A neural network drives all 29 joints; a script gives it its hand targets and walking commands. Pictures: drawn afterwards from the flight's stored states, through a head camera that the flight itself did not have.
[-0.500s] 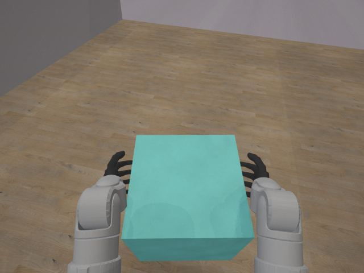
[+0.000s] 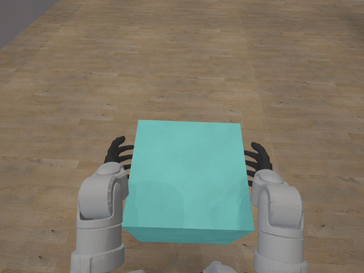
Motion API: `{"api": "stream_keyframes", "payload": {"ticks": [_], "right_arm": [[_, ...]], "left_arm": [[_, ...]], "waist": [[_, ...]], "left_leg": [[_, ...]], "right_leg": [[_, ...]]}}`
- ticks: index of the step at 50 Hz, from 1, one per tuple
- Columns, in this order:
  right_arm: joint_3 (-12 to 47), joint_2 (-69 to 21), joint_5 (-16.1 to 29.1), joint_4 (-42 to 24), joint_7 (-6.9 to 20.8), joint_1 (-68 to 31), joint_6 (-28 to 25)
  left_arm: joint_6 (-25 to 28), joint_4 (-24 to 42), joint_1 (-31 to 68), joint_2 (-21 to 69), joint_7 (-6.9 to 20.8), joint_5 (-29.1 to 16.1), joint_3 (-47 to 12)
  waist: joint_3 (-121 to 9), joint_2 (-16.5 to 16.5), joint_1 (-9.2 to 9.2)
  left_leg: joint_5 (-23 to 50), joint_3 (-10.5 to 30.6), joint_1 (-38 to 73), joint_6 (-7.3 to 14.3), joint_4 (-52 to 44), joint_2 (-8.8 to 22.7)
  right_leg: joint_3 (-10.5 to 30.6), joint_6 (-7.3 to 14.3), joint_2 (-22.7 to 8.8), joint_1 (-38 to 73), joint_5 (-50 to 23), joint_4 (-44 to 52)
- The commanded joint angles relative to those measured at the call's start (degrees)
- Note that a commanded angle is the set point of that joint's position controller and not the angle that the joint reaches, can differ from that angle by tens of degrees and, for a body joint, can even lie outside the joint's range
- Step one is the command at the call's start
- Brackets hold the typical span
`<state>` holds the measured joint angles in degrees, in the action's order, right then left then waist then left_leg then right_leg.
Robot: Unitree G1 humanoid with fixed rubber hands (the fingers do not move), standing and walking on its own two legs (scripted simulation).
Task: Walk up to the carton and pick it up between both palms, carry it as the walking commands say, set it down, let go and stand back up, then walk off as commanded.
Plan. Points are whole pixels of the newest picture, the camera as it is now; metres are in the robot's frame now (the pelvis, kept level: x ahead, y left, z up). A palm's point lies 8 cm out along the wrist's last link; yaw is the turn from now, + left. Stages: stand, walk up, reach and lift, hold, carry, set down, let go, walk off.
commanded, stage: carry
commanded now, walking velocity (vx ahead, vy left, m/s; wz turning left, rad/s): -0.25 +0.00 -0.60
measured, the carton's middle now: (186, 186) +0.31 +0.01 +0.00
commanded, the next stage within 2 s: none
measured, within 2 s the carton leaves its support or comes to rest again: neither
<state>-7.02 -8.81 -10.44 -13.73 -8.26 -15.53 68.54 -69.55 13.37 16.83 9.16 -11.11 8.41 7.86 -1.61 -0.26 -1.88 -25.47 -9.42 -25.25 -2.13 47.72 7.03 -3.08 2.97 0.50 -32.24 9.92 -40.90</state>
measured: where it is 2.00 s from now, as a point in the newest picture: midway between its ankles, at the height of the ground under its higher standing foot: outside the picture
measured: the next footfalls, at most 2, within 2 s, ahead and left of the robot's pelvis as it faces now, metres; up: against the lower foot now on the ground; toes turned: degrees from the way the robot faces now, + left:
left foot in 0.24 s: -0.03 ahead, +0.14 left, +0.00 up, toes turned -4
right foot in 0.56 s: -0.20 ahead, -0.10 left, +0.00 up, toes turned -11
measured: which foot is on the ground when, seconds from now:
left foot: up 0.00-0.22, down 0.24-0.58, up 0.60-0.86, down 0.88-1.00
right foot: down 0.00-0.26, up 0.28-0.54, down 0.56-1.00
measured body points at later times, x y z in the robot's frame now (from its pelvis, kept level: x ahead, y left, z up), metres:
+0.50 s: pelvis -0.11 +0.02 +0.03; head -0.09 +0.03 +0.48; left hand +0.23 +0.10 +0.11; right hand +0.16 -0.19 +0.12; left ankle -0.07 +0.14 -0.71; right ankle -0.16 -0.09 -0.66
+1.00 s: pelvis -0.21 +0.06 +0.03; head -0.22 +0.08 +0.48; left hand +0.12 +0.09 +0.10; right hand +0.01 -0.19 +0.11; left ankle -0.17 +0.15 -0.71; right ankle -0.21 -0.08 -0.70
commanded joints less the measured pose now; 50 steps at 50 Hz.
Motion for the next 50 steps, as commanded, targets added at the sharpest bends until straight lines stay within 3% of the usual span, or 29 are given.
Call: {"api": "stream_keyframes", "payload": {"ticks": [1,2,4,9,11,12,13,14,15,16,17,19,21,25,27,28,29,30,31,33,35,37,40,43,44,45,46,47,50], "right_arm": [[40.4,-58.1,26.3,-1.5,17.6,-26.1,0.2],[40.6,-58.8,27.2,-2.1,17.8,-26.5,-0.3],[41.4,-60.2,28.6,-3.8,17.9,-27.6,-0.7],[41.9,-58.9,29.1,-5.6,17.3,-26.4,-0.5],[41.3,-58.5,28.2,-4.4,17.2,-24.7,-0.3],[41.1,-58.8,27.7,-3.5,17.2,-23.7,-0.3],[40.9,-58.9,27.2,-2.8,17.4,-22.5,-0.4],[40.0,-59.0,26.7,-1.3,17.6,-22.3,-0.8],[41.1,-59.2,27.9,-4.3,18.1,-24.7,-0.5],[41.3,-58.7,28.4,-5.7,18.6,-25.6,-0.3],[41.2,-58.8,28.6,-5.8,19.0,-27.8,-0.1],[38.6,-56.2,27.4,-2.9,18.9,-27.8,0.5],[36.6,-55.1,26.7,-2.3,18.6,-26.6,0.6],[35.3,-55.1,23.4,1.4,17.7,-21.7,0.8],[35.7,-55.8,23.4,2.1,17.6,-22.9,0.5],[36.2,-56.1,24.0,2.0,17.5,-24.2,0.1],[36.0,-56.3,24.0,3.3,17.4,-24.2,0.1],[38.5,-59.0,25.6,0.2,17.9,-27.2,0.2],[39.5,-59.6,26.7,0.0,18.2,-28.7,-0.2],[41.3,-61.3,29.6,-1.7,19.1,-31.6,-0.9],[41.9,-62.0,31.8,-4.3,19.6,-34.2,-0.8],[42.3,-60.9,33.0,-5.6,19.5,-34.6,-0.4],[41.3,-59.4,32.5,-3.1,19.5,-32.2,0.9],[40.0,-59.1,31.1,0.8,19.7,-29.8,1.8],[39.8,-59.5,30.7,1.6,19.9,-29.7,2.0],[38.9,-59.5,29.8,3.0,20.1,-28.7,1.7],[37.1,-59.3,28.6,5.3,20.3,-27.0,1.3],[36.8,-60.2,28.5,4.7,20.3,-28.7,1.2],[34.7,-60.0,27.2,5.5,19.8,-30.1,0.6]], "left_arm": [[-0.6,-0.5,23.7,57.2,23.4,-26.9,-39.9],[-0.1,1.1,25.0,57.2,23.4,-27.0,-40.1],[0.4,2.9,25.3,57.4,22.9,-26.4,-39.5],[0.7,4.8,23.7,55.1,21.9,-24.7,-38.2],[0.4,3.9,22.3,54.3,21.8,-23.7,-38.2],[0.3,3.4,22.7,54.0,21.7,-23.5,-38.4],[0.3,3.7,23.4,53.7,21.7,-23.7,-39.0],[0.1,3.7,23.9,53.6,22.1,-24.5,-40.0],[0.2,3.7,24.9,55.4,22.0,-24.1,-39.8],[0.7,4.5,26.6,56.7,22.1,-25.1,-40.3],[0.8,5.1,29.1,57.2,22.1,-26.1,-40.8],[0.3,1.7,26.3,56.9,21.6,-25.6,-40.8],[-0.2,1.9,27.3,55.9,21.3,-27.2,-41.4],[-1.5,-1.1,26.4,55.7,21.6,-27.8,-41.0],[-1.4,-2.4,25.8,56.7,22.2,-27.8,-40.9],[-1.4,-2.7,25.3,56.9,22.4,-27.7,-40.5],[-1.3,-4.0,24.2,56.8,22.6,-27.4,-39.6],[-0.1,-4.6,22.6,57.5,22.7,-26.3,-38.8],[0.5,-2.3,25.1,58.2,22.6,-27.1,-39.4],[1.2,-1.2,26.1,58.6,22.2,-25.6,-38.2],[1.8,0.6,26.9,59.0,21.4,-24.8,-37.3],[2.0,1.2,25.6,58.4,20.7,-24.0,-36.8],[1.5,-0.3,22.6,57.5,20.3,-22.6,-36.5],[0.7,-2.9,21.3,57.2,20.5,-22.0,-36.4],[0.6,-3.4,21.4,57.5,20.6,-22.1,-36.6],[0.5,-3.1,22.3,58.0,20.8,-22.8,-37.8],[0.3,-1.6,25.9,57.7,21.3,-23.8,-38.8],[0.4,-1.1,28.6,58.3,21.5,-24.6,-39.6],[0.4,-2.4,32.0,59.8,22.1,-27.8,-42.0]], "waist": [[-21.6,13.5,0.15],[-22.2,9.1,0.25],[-22.4,7.7,0.49],[-24.3,11.8,0.49],[-24.8,13.9,0.43],[-24.4,12.4,1.26],[-22.7,3.6,1.83],[-19.5,-16.7,1.45],[-15.0,-13.8,0.83],[-14.2,-6.6,0.74],[-14.6,-5.3,0.55],[-14.9,-9.9,0.13],[-16.1,-11.8,0.83],[-19.1,-14.5,2.49],[-19.0,-11.2,1.46],[-19.3,-6.6,1.2],[-19.8,4.1,1.32],[-20.0,19.9,0.79],[-21.4,13.8,1.17],[-21.2,7.6,0.96],[-20.8,8.1,0.95],[-20.8,9.2,0.77],[-21.2,10.5,0.43],[-21.2,9.3,1.3],[-21.9,6.6,1.17],[-21.2,-2.1,1.08],[-15.6,-10.3,1.65],[-13.8,-9.9,1.64],[-12.8,-7.9,1.37]], "left_leg": [[-11.7,7.9,-7.2,-1.8,14.7,-2.4],[-8.5,9.1,-7.2,-1.5,16.1,-2.4],[-3.5,9.3,-6.5,-0.6,14.3,-2.8],[-3.8,4.7,7.5,1.5,-5.4,-9.2],[-3.6,0.2,16.7,2.2,-19.4,-10.9],[1.4,-1.0,24.7,2.6,-30.0,-9.8],[-2.0,8.8,30.7,5.3,-35.3,-1.4],[1.3,28.2,17.2,13.2,-34.2,17.7],[20.6,23.8,11.8,17.2,-32.7,24.4],[33.9,16.5,10.9,15.8,-28.9,21.1],[44.2,10.3,11.9,12.9,-24.9,16.3],[56.4,3.9,18.4,9.3,-19.5,10.7],[60.9,2.0,23.2,8.1,-16.5,9.4],[60.0,5.1,27.2,8.9,-13.8,14.3],[48.1,3.2,21.6,4.7,-9.7,13.2],[34.6,2.7,12.3,1.6,-6.5,11.8],[7.8,1.9,0.1,-1.8,-1.5,8.6],[-13.5,1.0,-8.7,-3.2,4.8,1.0],[-13.3,5.8,-7.8,-2.6,10.1,2.2],[-7.5,6.8,-6.5,-1.0,14.2,0.4],[-3.2,6.6,-5.6,-0.5,13.1,-0.8],[-3.1,5.9,-4.3,-0.3,7.9,-2.4],[-3.3,4.5,0.5,0.0,-2.5,-4.6],[7.6,1.7,10.9,1.0,-23.3,-5.2],[9.7,6.0,17.0,1.5,-27.7,-2.0],[6.1,16.2,18.7,3.8,-30.2,5.9],[9.4,22.3,13.6,6.3,-32.7,12.5],[13.1,20.2,10.9,7.2,-32.1,13.0],[17.8,10.8,9.1,5.5,-27.7,7.3]], "right_leg": [[31.6,5.8,-19.8,22.0,-24.5,19.7],[28.8,5.0,-18.9,21.5,-17.8,20.1],[23.9,2.3,-15.4,20.1,-8.4,21.7],[18.4,-3.8,-10.0,18.6,-1.2,28.8],[15.4,-7.6,-7.5,18.1,-0.9,31.5],[11.8,-10.8,-4.7,14.9,1.2,30.4],[6.7,-13.9,0.8,6.1,5.4,24.1],[1.1,-10.4,4.2,1.8,17.9,-3.4],[2.5,-8.8,1.9,-2.5,22.9,-20.1],[3.9,-7.3,0.3,-1.9,20.5,-28.0],[3.5,-6.6,0.4,-1.1,17.3,-32.5],[0.4,-7.4,1.1,-3.6,13.0,-29.7],[-2.9,-7.8,1.9,-2.3,14.4,-17.8],[-5.4,-5.4,2.2,4.1,14.2,3.2],[-4.0,-5.2,0.4,13.4,-0.5,19.6],[1.2,-5.2,-4.1,21.9,-5.6,21.7],[13.3,-2.6,-16.2,29.9,-34.9,17.5],[22.2,5.6,-24.3,32.6,-61.1,12.7],[18.0,6.4,-22.0,31.8,-57.8,12.2],[13.6,5.1,-19.3,26.8,-37.1,14.6],[11.0,4.6,-15.8,23.3,-17.9,17.5],[12.0,4.6,-15.1,23.1,-7.0,19.6],[13.0,5.0,-15.2,22.8,-4.9,20.0],[11.5,2.7,-13.1,21.3,-4.6,18.0],[10.7,0.3,-11.4,18.2,-2.3,15.6],[7.1,-3.0,-7.4,13.1,2.4,12.5],[2.1,-3.9,-3.4,8.1,8.5,9.5],[2.0,-3.6,-3.8,10.2,10.7,6.0],[0.6,-3.6,-3.3,15.0,1.2,10.1]]}}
